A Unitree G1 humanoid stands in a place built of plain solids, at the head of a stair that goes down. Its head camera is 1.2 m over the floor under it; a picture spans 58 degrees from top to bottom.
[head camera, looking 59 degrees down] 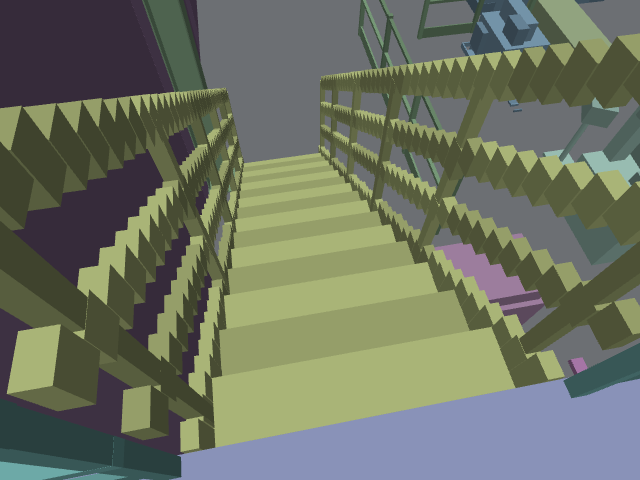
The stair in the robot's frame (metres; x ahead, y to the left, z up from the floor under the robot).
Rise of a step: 0.18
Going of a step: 0.22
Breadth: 1.02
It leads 10 degrees to the left of straight ahead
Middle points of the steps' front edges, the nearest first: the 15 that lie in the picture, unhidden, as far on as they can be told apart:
0.19 -0.16 0.00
0.41 -0.12 -0.18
0.63 -0.08 -0.36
0.85 -0.04 -0.53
1.07 0.01 -0.71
1.28 0.05 -0.89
1.50 0.08 -1.07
1.72 0.13 -1.25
1.94 0.17 -1.43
2.16 0.21 -1.61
2.37 0.25 -1.79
2.59 0.29 -1.96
2.81 0.33 -2.14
3.03 0.37 -2.32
3.25 0.41 -2.50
